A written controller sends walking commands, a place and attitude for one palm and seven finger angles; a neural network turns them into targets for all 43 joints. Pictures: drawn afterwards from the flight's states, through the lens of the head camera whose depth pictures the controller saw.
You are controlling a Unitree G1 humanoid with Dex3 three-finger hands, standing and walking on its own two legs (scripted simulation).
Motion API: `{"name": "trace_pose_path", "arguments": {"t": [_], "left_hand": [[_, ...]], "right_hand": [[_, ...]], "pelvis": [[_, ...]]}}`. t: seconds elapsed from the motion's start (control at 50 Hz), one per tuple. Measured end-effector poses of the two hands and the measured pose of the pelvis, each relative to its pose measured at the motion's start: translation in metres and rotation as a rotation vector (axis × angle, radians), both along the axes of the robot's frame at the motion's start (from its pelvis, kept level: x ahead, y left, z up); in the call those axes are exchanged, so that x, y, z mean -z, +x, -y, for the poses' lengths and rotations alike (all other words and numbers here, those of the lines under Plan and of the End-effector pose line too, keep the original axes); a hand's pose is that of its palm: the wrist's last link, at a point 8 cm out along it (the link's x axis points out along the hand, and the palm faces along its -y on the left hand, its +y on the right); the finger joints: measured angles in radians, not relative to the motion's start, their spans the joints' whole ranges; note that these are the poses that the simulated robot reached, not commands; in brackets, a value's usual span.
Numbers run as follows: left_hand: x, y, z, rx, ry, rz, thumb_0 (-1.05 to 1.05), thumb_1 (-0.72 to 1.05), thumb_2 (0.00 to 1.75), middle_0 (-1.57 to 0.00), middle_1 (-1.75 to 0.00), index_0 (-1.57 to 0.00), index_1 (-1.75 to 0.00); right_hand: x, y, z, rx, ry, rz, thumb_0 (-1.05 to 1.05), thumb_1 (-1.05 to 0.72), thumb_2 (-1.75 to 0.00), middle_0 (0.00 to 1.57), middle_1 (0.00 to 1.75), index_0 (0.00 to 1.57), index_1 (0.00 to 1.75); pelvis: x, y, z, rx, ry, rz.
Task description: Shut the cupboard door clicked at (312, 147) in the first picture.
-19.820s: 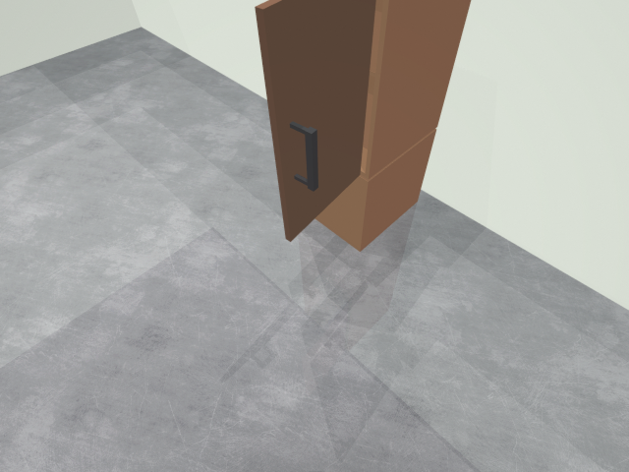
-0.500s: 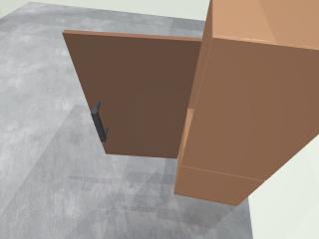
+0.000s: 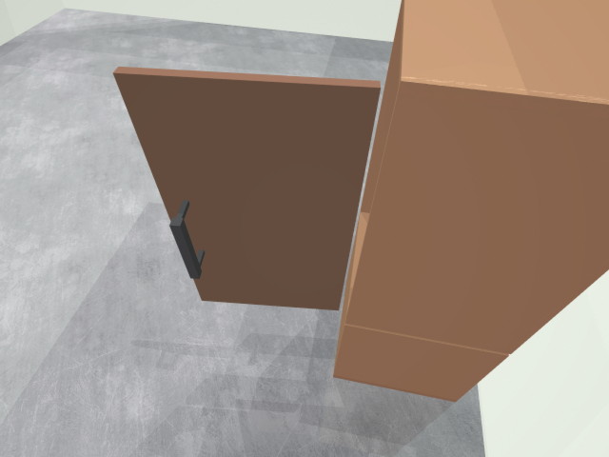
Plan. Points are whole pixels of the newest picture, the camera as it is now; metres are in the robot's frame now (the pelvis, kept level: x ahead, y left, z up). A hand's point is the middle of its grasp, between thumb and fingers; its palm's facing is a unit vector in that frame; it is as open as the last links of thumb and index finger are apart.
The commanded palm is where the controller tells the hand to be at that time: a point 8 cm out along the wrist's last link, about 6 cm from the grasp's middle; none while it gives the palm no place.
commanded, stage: look again from close up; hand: left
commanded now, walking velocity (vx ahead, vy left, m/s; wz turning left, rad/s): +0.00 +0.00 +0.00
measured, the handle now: (190, 241) +0.48 +0.24 -0.07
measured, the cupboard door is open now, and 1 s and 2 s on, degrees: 97 97 97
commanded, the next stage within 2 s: raise the hand and make a fist in 0.12 s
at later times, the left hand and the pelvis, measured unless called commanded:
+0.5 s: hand (160, 411) +0.18 +0.20 -0.04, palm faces +0.14 -0.99 -0.09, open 6.8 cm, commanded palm +0.10 +0.26 -0.08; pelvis -0.02 -0.05 -0.06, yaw +2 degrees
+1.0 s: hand (167, 425) +0.17 +0.20 -0.08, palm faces +0.00 -1.00 +0.00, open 4.4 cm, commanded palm +0.13 +0.25 -0.07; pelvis -0.04 -0.03 -0.12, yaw +0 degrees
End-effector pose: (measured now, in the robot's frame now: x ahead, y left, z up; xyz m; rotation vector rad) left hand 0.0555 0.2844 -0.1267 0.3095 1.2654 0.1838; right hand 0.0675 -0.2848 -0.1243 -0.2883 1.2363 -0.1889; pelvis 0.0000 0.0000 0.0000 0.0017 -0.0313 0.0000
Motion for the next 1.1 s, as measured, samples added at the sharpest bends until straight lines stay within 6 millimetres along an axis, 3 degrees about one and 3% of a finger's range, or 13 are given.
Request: {"name": "trace_pose_path", "arguments": {"t": [0.24, 0.28, 0.36, 0.4, 0.44, 0.48, 0.54, 0.6, 0.64, 0.7, 0.78, 0.92, 1.1], "left_hand": [[-0.003, 0.014, 0.012, 0.011, 0.007, 0.029, 0.01, 0.91, 0.89, -0.2, -0.3, -0.21, -0.3], [-0.017, 0.037, 0.005, -0.091, -0.001, 0.256, 0.01, 0.91, 0.89, -0.2, -0.3, -0.21, -0.3], [-0.074, 0.086, 0.01, -0.097, -0.021, 0.744, 0.02, 0.91, 0.89, -0.22, -0.32, -0.22, -0.32], [-0.1, 0.102, 0.018, -0.059, -0.053, 0.94, 0.02, 0.91, 0.89, -0.23, -0.34, -0.24, -0.34], [-0.11, 0.107, 0.026, -0.004, -0.091, 1.08, 0.01, 0.91, 0.89, -0.26, -0.36, -0.26, -0.36], [-0.103, 0.102, 0.033, 0.062, -0.131, 1.164, 0.01, 0.91, 0.89, -0.28, -0.39, -0.29, -0.39], [-0.069, 0.081, 0.04, 0.142, -0.197, 1.18, 0.01, 0.91, 0.89, -0.33, -0.44, -0.33, -0.44], [-0.037, 0.055, 0.037, 0.166, -0.241, 1.145, 0.01, 0.9, 0.89, -0.38, -0.5, -0.39, -0.49], [-0.029, 0.043, 0.032, 0.163, -0.237, 1.165, 0.01, 0.9, 0.89, -0.42, -0.54, -0.42, -0.53], [-0.036, 0.04, 0.026, 0.164, -0.211, 1.266, 0.02, 0.9, 0.89, -0.47, -0.6, -0.48, -0.59], [-0.047, 0.061, 0.031, 0.192, -0.259, 1.338, 0.02, 0.9, 0.9, -0.54, -0.67, -0.55, -0.67], [-0.043, 0.099, 0.046, 0.235, -0.386, 1.114, 0.02, 0.9, 0.9, -0.67, -0.81, -0.67, -0.81], [-0.055, 0.084, 0.019, 0.129, -0.238, 1.19, 0.02, 0.9, 0.9, -0.83, -0.99, -0.83, -0.99]], "right_hand": [[0.001, 0.001, 0.013, 0.005, 0.0, 0.002, 0.0, -0.91, -0.9, 0.2, 0.29, 0.21, 0.3], [-0.003, 0.006, 0.015, -0.001, -0.033, 0.098, 0.0, -0.91, -0.9, 0.2, 0.29, 0.21, 0.3], [-0.005, 0.025, 0.013, -0.042, -0.007, 0.313, 0.01, -0.91, -0.9, 0.2, 0.29, 0.2, 0.3], [-0.004, 0.039, 0.01, -0.058, 0.022, 0.414, 0.01, -0.91, -0.9, 0.2, 0.29, 0.2, 0.3], [-0.002, 0.053, 0.007, -0.065, 0.053, 0.501, 0.01, -0.91, -0.9, 0.2, 0.29, 0.2, 0.3], [0.001, 0.065, 0.006, -0.077, 0.072, 0.575, 0.01, -0.91, -0.9, 0.2, 0.29, 0.2, 0.3], [0.01, 0.081, 0.007, -0.132, 0.075, 0.654, 0.01, -0.91, -0.9, 0.2, 0.29, 0.21, 0.3], [0.024, 0.093, 0.011, -0.202, 0.049, 0.698, 0.01, -0.9, -0.9, 0.2, 0.3, 0.21, 0.3], [0.035, 0.098, 0.012, -0.23, 0.028, 0.71, 0.01, -0.9, -0.9, 0.2, 0.3, 0.21, 0.3], [0.051, 0.103, 0.01, -0.246, 0.009, 0.712, 0.01, -0.9, -0.9, 0.2, 0.29, 0.21, 0.3], [0.067, 0.1, -0.002, -0.224, 0.018, 0.696, 0.01, -0.91, -0.9, 0.2, 0.29, 0.21, 0.3], [0.065, 0.072, -0.025, -0.106, 0.065, 0.636, 0.01, -0.9, -0.9, 0.2, 0.3, 0.21, 0.3], [0.061, 0.057, -0.038, -0.122, 0.044, 0.562, 0.01, -0.9, -0.9, 0.2, 0.3, 0.21, 0.3]], "pelvis": [[0.0, 0.004, 0.012, 0.001, 0.001, -0.009], [0.006, 0.0, 0.018, -0.021, 0.012, -0.006], [0.021, -0.003, 0.029, -0.048, 0.027, -0.019], [0.028, -0.006, 0.032, -0.05, 0.013, -0.052], [0.037, -0.012, 0.037, -0.045, 0.009, -0.1], [0.05, -0.02, 0.044, -0.034, 0.015, -0.16], [0.075, -0.033, 0.054, -0.028, 0.019, -0.23], [0.101, -0.042, 0.06, -0.032, 0.005, -0.28], [0.116, -0.046, 0.06, -0.037, -0.012, -0.297], [0.131, -0.05, 0.059, -0.043, -0.035, -0.301], [0.139, -0.052, 0.053, -0.047, -0.056, -0.299], [0.124, -0.049, 0.036, -0.025, -0.053, -0.316], [0.119, -0.042, 0.015, -0.025, -0.062, -0.338]]}}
